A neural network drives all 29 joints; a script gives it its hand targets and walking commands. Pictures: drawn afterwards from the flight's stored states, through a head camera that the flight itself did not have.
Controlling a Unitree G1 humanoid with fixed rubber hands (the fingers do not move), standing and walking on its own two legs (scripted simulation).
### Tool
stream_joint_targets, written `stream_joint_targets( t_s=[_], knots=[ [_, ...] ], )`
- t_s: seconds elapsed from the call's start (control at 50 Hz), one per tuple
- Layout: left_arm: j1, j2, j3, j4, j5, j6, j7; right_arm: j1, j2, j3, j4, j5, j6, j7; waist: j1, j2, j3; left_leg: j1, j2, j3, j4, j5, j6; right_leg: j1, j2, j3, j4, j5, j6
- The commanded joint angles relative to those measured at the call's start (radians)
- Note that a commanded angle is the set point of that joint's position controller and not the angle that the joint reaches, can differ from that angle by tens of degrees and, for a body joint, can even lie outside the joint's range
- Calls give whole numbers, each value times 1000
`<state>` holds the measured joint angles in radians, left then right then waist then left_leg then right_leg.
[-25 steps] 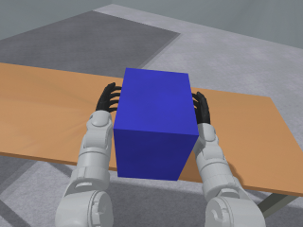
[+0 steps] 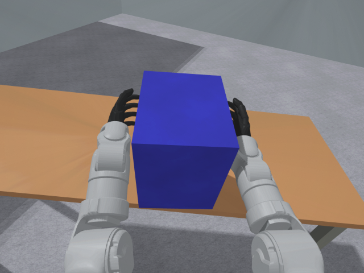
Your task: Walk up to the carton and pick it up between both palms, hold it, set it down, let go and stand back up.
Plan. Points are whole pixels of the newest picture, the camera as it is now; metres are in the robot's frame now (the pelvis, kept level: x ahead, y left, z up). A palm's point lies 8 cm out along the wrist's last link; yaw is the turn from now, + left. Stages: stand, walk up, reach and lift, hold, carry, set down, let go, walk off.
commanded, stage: reach and lift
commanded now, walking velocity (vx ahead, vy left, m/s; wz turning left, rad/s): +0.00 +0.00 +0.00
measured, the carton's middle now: (179, 142) +0.38 +0.01 +0.12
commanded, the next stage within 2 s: hold in 1.42 s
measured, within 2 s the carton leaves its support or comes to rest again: neither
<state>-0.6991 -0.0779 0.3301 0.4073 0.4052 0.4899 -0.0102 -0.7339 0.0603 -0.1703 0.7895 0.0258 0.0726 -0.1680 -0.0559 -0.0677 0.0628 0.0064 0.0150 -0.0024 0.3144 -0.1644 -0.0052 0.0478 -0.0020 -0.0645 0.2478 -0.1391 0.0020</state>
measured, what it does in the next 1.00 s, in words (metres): stands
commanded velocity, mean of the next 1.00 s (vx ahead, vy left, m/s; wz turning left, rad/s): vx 0.00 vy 0.00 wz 0.00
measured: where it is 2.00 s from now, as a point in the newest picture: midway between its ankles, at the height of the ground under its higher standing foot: outside the picture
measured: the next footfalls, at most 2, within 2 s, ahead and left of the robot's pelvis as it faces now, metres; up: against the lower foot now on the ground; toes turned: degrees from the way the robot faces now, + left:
none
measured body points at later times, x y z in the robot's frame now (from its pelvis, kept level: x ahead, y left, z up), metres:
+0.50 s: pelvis -0.01 +0.00 +0.00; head -0.05 +0.03 +0.45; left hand +0.38 +0.13 +0.21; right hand +0.38 -0.13 +0.20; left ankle +0.02 +0.12 -0.75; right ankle +0.01 -0.12 -0.75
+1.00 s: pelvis -0.01 -0.01 +0.00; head -0.06 +0.02 +0.44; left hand +0.38 +0.13 +0.23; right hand +0.38 -0.14 +0.22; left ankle +0.02 +0.12 -0.75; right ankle +0.01 -0.12 -0.75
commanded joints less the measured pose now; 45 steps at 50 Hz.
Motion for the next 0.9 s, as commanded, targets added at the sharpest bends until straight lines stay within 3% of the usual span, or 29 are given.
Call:
stream_joint_targets(
  t_s=[0.0, 0.1, 0.18, 0.44, 0.52, 0.88],
  knots=[
    [-501, -492, -338, -97, -91, 18, -157, -633, 413, 308, -232, 55, -24, 97, -12, 71, -321, 102, -50, 68, -5, 261, -28, 65, 47, -61, -5, 161, 50],
    [-500, -488, -369, -171, -100, 61, -161, -642, 408, 355, -305, 99, 2, 82, -30, 76, -339, 125, -53, 61, 6, 280, -29, 71, 51, -65, 0, 187, 52],
    [-503, -478, -367, -191, -96, 93, -165, -646, 401, 355, -323, 106, 25, 78, -34, 73, -314, 110, -51, 62, -12, 228, -22, 63, 50, -67, -4, 145, 49],
    [-524, -474, -381, -248, -100, 168, -178, -686, 410, 390, -386, 151, 85, 60, -54, 76, -323, 118, -53, 60, -12, 225, -16, 81, 54, -68, -3, 152, 50],
    [-540, -461, -353, -233, -83, 190, -185, -693, 406, 377, -362, 151, 107, 58, -48, 72, -275, 87, -50, 65, -35, 163, -6, 64, 52, -67, -11, 86, 47],
    [-606, -457, -343, -218, -92, 215, -196, -760, 428, 385, -367, 178, 143, 47, -56, 65, -313, 96, -55, 68, -28, 173, -3, 76, 55, -60, -10, 111, 52]
  ],
)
